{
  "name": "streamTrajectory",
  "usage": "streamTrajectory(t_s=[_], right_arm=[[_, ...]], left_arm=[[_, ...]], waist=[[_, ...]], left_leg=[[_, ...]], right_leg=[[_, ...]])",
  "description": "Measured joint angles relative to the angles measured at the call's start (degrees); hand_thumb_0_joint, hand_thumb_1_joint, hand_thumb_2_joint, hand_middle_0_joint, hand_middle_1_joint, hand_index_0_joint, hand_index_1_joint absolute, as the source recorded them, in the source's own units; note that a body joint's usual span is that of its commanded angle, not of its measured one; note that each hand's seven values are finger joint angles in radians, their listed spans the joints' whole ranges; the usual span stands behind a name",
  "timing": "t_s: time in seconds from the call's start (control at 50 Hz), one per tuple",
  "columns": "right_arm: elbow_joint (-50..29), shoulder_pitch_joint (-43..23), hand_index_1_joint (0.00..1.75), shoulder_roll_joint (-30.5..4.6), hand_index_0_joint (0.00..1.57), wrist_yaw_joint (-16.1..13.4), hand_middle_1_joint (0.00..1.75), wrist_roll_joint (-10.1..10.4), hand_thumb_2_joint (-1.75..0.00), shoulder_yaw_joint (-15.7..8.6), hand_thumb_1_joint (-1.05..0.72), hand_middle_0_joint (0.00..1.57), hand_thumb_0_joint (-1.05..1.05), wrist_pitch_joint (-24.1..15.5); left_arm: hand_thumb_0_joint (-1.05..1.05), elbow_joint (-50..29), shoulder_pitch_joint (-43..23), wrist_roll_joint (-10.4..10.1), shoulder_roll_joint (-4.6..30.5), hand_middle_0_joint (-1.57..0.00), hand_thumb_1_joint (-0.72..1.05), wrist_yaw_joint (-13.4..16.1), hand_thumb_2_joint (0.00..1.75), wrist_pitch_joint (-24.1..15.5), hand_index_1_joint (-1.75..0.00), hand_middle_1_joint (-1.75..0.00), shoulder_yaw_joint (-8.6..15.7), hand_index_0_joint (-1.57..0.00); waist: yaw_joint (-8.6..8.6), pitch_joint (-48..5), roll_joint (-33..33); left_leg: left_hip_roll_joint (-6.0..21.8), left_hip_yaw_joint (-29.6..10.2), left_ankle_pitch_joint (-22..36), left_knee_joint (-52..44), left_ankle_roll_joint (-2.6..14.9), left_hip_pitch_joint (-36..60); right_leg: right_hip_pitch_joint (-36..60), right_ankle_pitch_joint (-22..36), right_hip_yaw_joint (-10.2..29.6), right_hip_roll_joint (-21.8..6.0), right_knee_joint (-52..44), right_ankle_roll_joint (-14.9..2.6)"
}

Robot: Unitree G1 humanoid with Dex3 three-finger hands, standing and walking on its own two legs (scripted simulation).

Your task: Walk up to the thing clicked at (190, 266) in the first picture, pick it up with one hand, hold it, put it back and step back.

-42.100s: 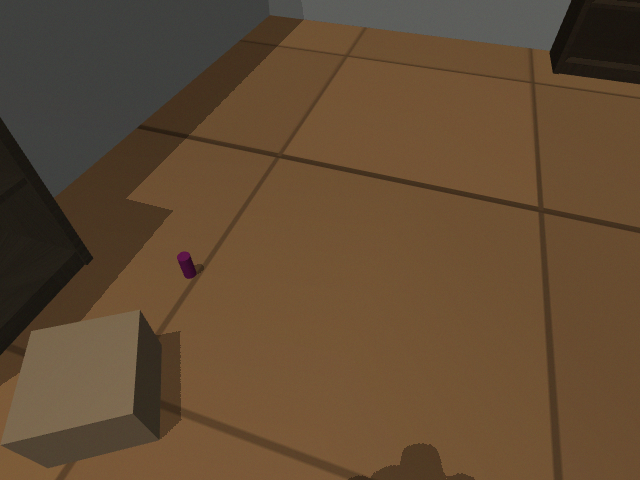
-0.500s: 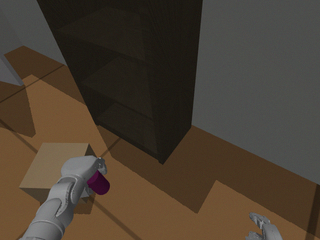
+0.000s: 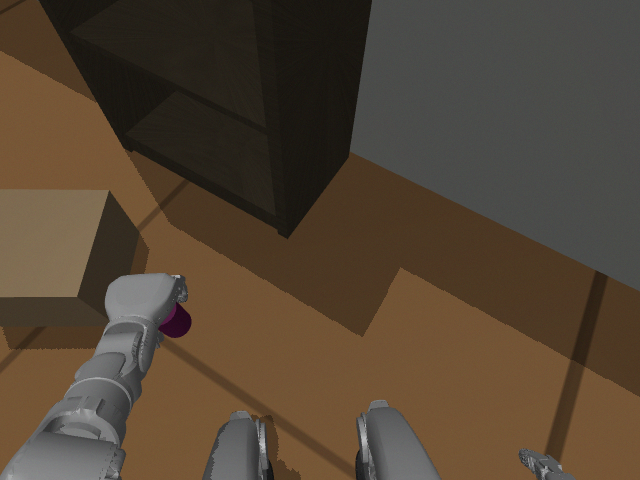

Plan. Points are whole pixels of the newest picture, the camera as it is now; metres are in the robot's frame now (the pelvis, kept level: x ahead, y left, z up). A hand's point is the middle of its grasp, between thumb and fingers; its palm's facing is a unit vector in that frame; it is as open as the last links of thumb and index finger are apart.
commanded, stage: crouch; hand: left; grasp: from above
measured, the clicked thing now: (168, 316) +0.38 +0.21 -0.15
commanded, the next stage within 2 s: lower in 1.32 s
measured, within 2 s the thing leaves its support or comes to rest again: neither
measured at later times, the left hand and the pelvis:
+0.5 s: hand (184, 349) +0.38 +0.23 -0.33, palm faces -0.45 +0.01 -0.89, open 7.8 cm; pelvis -0.04 +0.00 -0.18, yaw -1 degrees
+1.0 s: hand (192, 355) +0.38 +0.24 -0.41, palm faces -0.44 -0.01 -0.90, open 7.8 cm; pelvis -0.04 +0.00 -0.25, yaw -3 degrees
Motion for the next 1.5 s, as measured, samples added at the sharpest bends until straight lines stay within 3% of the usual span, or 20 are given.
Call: streamTrajectory(t_s=[0.1, 0.22, 0.36, 0.5, 1.02, 1.5], right_arm=[[1.39, 0.32, 0.30, 0.62, 0.20, -0.38, 0.30, -0.96, -0.90, 0.01, -0.91, 0.20, 0.01, -1.42], [2.19, -0.21, 0.30, 1.82, 0.20, 0.02, 0.30, -1.90, -0.90, 0.95, -0.91, 0.20, 0.01, -2.91], [2.59, -1.27, 0.30, 2.71, 0.21, 1.34, 0.30, -2.63, -0.90, 2.29, -0.91, 0.21, 0.01, -4.80], [3.23, -3.23, 0.30, 2.43, 0.21, 2.74, 0.30, -3.64, -0.90, 2.72, -0.91, 0.21, 0.01, -6.14], [3.33, -5.84, 0.30, 1.18, 0.20, 6.81, 0.30, -5.70, -0.91, 2.66, -0.92, 0.20, 0.00, -6.26], [4.84, -5.21, 0.30, 0.60, 0.20, 7.27, 0.30, -6.27, -0.91, 4.46, -0.92, 0.20, 0.01, -6.87]], left_arm=[[0.06, 2.11, -3.80, 0.02, 1.09, -1.02, 0.30, 1.48, 0.48, 0.69, -0.47, -0.53, 1.90, -0.81], [0.06, 4.75, -7.73, -0.62, 2.59, -1.00, 0.30, 1.12, 0.48, 0.98, -0.47, -0.54, 3.52, -0.81], [0.06, 5.10, -9.26, 0.00, 4.54, -0.99, 0.30, 0.63, 0.48, -1.30, -0.47, -0.54, 5.22, -0.81], [0.06, 5.75, -10.54, 1.02, 6.00, -0.98, 0.30, 2.30, 0.48, -2.67, -0.47, -0.55, 5.95, -0.81], [0.06, 9.34, -14.48, 2.51, 9.75, -0.95, 0.30, 3.20, 0.48, -4.58, -0.47, -0.56, 9.46, -0.81], [0.05, 15.58, -18.08, 3.07, 12.25, -0.91, 0.30, 3.84, 0.48, -6.29, -0.47, -0.52, 9.85, -0.81]], waist=[[-1.48, -1.45, 0.88], [-2.70, -1.69, 1.72], [-3.32, -1.65, 1.71], [-3.17, -1.26, 0.97], [-3.69, 2.26, -0.66], [-4.72, 3.86, -1.11]], left_leg=[[-0.07, -0.50, -2.60, 10.86, 0.49, -12.73], [-0.24, -0.90, -4.27, 20.71, 0.94, -24.72], [-0.52, -1.78, -5.71, 29.76, 0.98, -35.53], [-0.73, -3.04, -7.12, 36.51, 0.54, -42.88], [-0.45, -5.43, -9.07, 51.10, -0.30, -54.64], [-0.72, -6.39, -8.30, 58.22, -0.48, -60.41]], right_leg=[[-12.40, -2.59, 0.13, 0.04, 10.56, 0.30], [-24.05, -4.39, 0.36, 0.06, 20.23, 0.40], [-34.40, -6.18, 0.12, 0.05, 29.21, 0.57], [-41.28, -7.88, -0.58, 0.12, 35.83, 0.56], [-52.75, -9.57, -1.52, 1.38, 49.89, 0.39], [-58.45, -8.75, -1.62, 1.99, 56.84, 0.62]])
